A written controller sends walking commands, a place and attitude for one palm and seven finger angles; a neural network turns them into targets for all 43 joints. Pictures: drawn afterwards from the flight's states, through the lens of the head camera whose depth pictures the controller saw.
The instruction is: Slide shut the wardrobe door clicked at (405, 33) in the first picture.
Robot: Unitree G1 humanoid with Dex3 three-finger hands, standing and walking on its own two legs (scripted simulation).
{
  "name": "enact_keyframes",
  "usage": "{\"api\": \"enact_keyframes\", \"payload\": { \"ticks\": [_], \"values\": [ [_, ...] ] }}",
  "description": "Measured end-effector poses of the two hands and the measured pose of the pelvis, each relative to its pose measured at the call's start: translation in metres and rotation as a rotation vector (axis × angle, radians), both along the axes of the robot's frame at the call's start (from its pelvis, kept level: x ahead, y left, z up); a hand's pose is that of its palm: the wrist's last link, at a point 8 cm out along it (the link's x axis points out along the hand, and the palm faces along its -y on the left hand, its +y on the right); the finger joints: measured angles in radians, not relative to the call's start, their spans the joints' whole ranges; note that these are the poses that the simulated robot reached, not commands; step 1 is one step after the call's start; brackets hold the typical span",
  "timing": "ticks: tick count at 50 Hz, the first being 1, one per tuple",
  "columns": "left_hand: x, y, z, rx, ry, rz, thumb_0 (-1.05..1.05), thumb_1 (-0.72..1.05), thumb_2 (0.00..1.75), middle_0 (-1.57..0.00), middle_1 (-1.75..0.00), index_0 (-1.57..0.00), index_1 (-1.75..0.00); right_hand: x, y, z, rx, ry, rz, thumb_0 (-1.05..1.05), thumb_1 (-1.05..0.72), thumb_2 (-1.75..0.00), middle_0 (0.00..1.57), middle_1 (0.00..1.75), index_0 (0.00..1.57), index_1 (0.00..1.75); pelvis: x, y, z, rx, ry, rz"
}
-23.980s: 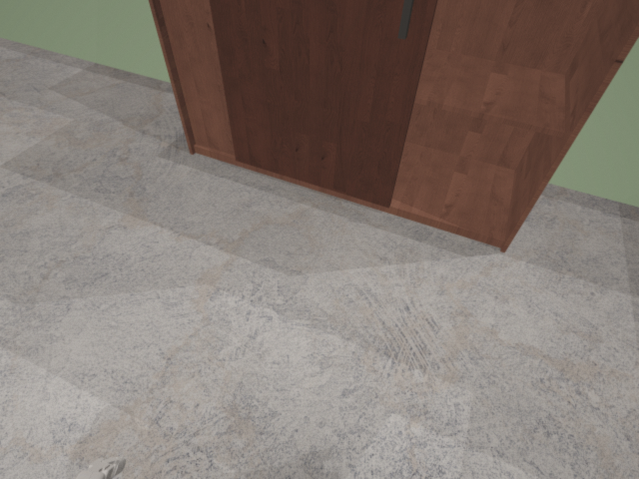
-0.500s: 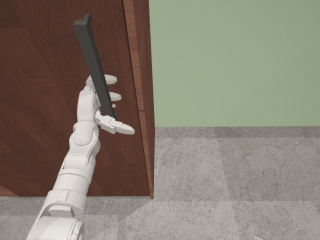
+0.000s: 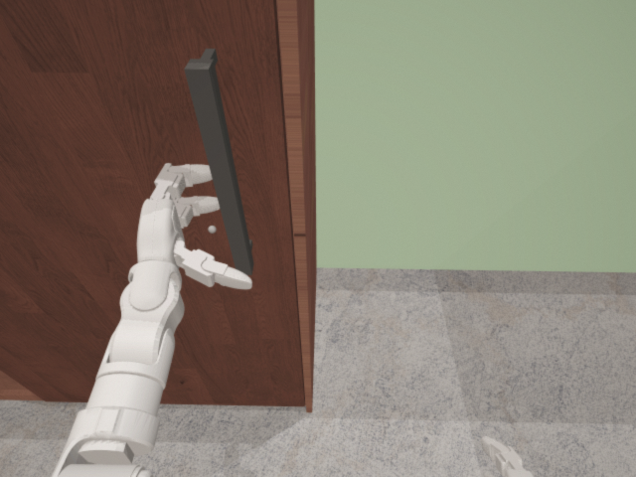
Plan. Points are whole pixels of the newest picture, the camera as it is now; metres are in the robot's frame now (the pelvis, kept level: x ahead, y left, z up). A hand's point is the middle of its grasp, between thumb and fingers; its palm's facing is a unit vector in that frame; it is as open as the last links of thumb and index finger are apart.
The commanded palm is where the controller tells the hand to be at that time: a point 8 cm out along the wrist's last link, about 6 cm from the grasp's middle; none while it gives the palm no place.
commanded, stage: slip the hand off the handle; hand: left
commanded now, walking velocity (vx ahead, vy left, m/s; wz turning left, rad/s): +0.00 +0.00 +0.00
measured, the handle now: (230, 181) +0.43 +0.14 +0.17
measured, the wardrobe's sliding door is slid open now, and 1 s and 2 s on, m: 0.00 0.00 0.00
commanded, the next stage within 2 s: draw the hand back to the body in 0.88 s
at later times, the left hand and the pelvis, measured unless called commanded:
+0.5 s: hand (185, 265) +0.32 +0.18 +0.13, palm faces +0.15 -0.98 -0.10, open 14.7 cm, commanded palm +0.28 +0.23 +0.13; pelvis +0.00 +0.00 +0.00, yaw +0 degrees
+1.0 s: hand (175, 323) +0.24 +0.17 +0.13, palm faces +0.16 -0.98 -0.12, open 14.7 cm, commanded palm +0.22 +0.22 +0.14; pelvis -0.01 -0.02 +0.00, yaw +2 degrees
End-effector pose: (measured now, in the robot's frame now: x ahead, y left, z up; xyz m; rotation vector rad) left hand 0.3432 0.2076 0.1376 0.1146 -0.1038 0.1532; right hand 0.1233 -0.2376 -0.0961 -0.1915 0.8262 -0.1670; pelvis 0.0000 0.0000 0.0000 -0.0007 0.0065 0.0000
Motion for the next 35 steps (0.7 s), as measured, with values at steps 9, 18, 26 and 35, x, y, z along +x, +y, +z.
{"api": "enact_keyframes", "payload": {
  "ticks": [9,18,26,35],
  "values": [
    [-0.002,0.02,0.0,0.0,0.016,-0.008,-0.01,-0.55,0.2,-0.26,-1.15,-0.25,-1.15,-0.005,-0.005,-0.002,-0.025,0.026,-0.009,0.01,-0.9,-0.9,0.2,0.3,0.2,0.3,-0.002,0.001,0.0,-0.004,0.001,0.012],
    [-0.018,0.017,-0.001,-0.007,-0.012,-0.038,-0.01,-0.55,0.2,-0.25,-1.15,-0.25,-1.15,-0.01,-0.008,0.0,-0.01,0.002,-0.025,0.01,-0.9,-0.9,0.2,0.3,0.2,0.3,0.001,0.0,0.001,-0.001,0.001,-0.002],
    [-0.055,0.021,-0.008,-0.005,0.003,-0.005,-0.01,-0.55,0.2,-0.25,-1.15,-0.25,-1.15,0.006,-0.005,0.005,-0.006,-0.056,0.009,0.01,-0.9,-0.9,0.2,0.3,0.2,0.3,-0.001,-0.004,0.001,-0.001,-0.028,0.006],
    [-0.083,0.018,-0.001,0.006,-0.018,-0.019,-0.01,-0.55,0.2,-0.25,-1.15,-0.25,-1.15,0.036,0.002,0.016,0.004,-0.161,0.073,0.01,-0.9,-0.9,0.2,0.3,0.2,0.3,-0.005,-0.01,0.0,0.0,-0.048,0.023]
  ]
}}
